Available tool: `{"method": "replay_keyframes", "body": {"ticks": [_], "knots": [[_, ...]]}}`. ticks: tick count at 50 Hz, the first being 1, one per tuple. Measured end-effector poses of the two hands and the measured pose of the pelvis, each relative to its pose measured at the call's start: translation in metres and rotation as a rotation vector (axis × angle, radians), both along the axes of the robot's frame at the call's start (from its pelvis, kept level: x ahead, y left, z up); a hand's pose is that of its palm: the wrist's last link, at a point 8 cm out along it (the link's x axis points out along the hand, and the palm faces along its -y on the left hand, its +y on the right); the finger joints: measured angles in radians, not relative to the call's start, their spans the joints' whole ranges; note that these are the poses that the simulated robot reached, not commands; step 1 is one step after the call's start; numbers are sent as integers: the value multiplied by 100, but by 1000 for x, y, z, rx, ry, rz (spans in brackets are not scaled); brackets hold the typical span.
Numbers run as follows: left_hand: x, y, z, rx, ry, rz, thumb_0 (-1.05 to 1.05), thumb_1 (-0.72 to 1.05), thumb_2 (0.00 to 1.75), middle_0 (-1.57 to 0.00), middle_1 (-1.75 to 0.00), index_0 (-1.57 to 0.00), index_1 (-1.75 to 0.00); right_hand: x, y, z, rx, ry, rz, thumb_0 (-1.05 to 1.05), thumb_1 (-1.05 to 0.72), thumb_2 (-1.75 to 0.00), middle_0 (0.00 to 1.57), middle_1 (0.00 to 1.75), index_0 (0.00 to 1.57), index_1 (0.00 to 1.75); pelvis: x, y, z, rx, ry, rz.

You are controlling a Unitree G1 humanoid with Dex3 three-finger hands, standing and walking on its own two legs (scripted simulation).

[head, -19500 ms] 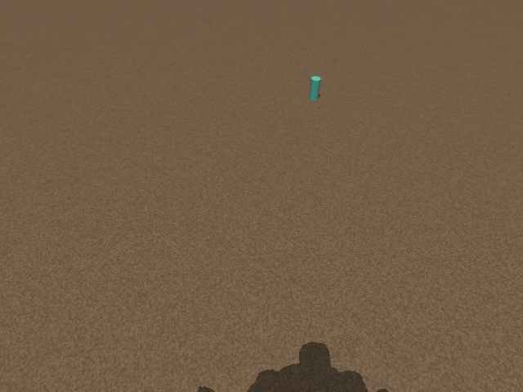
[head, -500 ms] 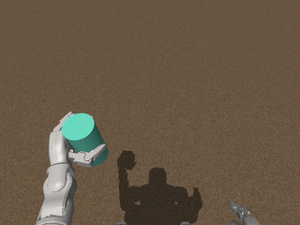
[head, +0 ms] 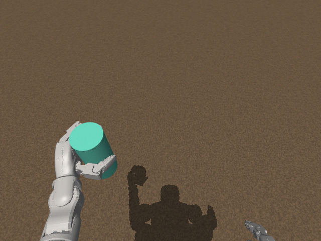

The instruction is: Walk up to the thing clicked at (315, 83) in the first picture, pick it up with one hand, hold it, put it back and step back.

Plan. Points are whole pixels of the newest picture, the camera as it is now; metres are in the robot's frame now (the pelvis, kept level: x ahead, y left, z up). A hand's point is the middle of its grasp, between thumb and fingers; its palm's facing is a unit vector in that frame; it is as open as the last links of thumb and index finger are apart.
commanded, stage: hold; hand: left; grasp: from the side
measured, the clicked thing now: (96, 153) +0.33 +0.17 +0.04
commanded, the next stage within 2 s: none
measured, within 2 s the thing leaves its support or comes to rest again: neither
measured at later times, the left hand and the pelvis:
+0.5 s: hand (95, 153) +0.32 +0.17 +0.06, palm faces +0.20 -0.98 -0.01, open 9.8 cm; pelvis -0.01 +0.00 +0.01, yaw +0 degrees
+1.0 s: hand (94, 153) +0.32 +0.17 +0.07, palm faces +0.20 -0.98 +0.00, open 9.8 cm; pelvis -0.01 +0.00 +0.01, yaw +0 degrees
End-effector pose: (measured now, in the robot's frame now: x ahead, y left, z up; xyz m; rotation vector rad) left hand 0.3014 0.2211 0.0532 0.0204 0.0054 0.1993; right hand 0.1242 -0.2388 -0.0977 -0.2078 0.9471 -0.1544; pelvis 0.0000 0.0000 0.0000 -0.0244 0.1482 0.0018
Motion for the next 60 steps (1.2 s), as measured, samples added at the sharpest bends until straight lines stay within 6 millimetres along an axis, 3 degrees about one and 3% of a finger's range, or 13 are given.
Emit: {"method": "replay_keyframes", "body": {"ticks": [21,30,37,60], "knots": [[-7,-5,11,-7,-10,-7,-2,-34,103,-72,-100,-74,-103,0,-1,8,8,-31,7,1,-92,-91,20,30,20,30,-6,-2,6,5,-37,1],[-14,-5,4,-4,6,-1,-2,-34,103,-72,-101,-74,-104,-3,-3,8,9,-33,10,1,-92,-91,20,30,20,30,-10,-4,6,7,-35,1],[-14,-5,16,-3,-32,-6,-2,-34,103,-72,-101,-74,-104,-3,-2,9,9,-34,11,1,-92,-91,20,30,20,30,-8,-4,8,7,-44,4],[-16,-2,9,-5,-4,-7,-2,-34,103,-72,-101,-74,-104,-3,-1,11,5,-36,10,1,-92,-91,20,30,20,30,-8,-1,9,5,-46,3]]}}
